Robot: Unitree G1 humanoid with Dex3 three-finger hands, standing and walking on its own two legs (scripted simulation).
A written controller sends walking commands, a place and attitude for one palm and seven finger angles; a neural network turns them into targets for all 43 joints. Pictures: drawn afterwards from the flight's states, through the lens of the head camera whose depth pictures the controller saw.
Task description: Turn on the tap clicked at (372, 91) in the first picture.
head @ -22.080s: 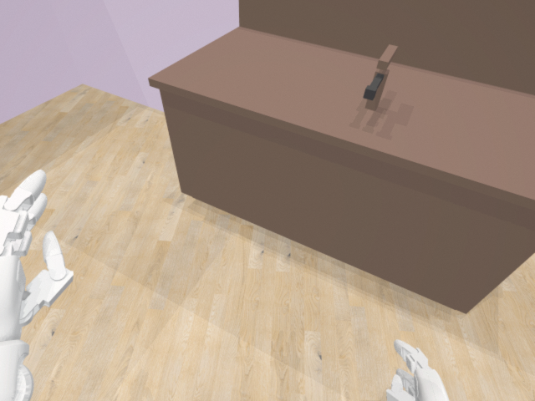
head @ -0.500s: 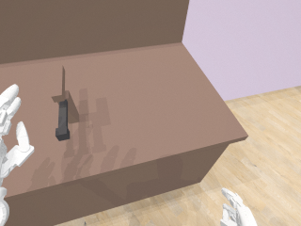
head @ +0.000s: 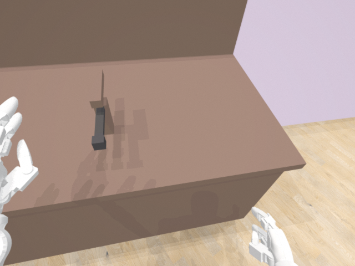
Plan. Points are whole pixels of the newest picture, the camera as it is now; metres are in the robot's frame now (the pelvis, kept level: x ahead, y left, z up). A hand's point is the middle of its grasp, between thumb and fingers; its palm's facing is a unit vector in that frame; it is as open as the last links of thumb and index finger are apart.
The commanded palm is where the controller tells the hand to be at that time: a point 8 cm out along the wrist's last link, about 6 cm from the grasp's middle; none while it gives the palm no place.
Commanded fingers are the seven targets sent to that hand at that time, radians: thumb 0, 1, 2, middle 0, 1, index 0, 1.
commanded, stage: come to a stop and stand still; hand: left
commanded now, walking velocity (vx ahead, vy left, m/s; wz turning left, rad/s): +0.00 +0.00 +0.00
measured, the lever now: (99, 142) +0.37 +0.24 +0.04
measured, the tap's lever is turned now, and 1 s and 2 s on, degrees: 0 0 0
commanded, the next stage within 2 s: look again from close up in 0.30 s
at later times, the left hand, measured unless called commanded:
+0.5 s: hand (45, 182) +0.20 +0.23 +0.16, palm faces +0.34 -0.87 -0.36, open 7.4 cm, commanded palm +0.15 +0.27 +0.18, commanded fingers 0.00 0.90 0.90 -0.20 -0.30 -0.20 -0.30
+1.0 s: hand (59, 164) +0.24 +0.23 +0.16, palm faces +0.32 -0.88 -0.35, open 7.4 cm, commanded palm +0.18 +0.26 +0.18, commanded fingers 0.00 0.90 0.90 -0.20 -0.30 -0.20 -0.30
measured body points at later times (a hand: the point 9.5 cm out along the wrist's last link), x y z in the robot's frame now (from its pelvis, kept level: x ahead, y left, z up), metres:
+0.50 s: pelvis -0.02 -0.01 +0.00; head -0.01 +0.01 +0.45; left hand +0.18 +0.28 +0.18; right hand +0.15 -0.24 -0.07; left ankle +0.04 +0.09 -0.74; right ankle +0.03 -0.13 -0.74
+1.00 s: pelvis +0.00 -0.01 +0.00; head +0.02 +0.01 +0.45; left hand +0.21 +0.27 +0.18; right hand +0.18 -0.23 -0.06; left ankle +0.04 +0.09 -0.74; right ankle +0.03 -0.13 -0.74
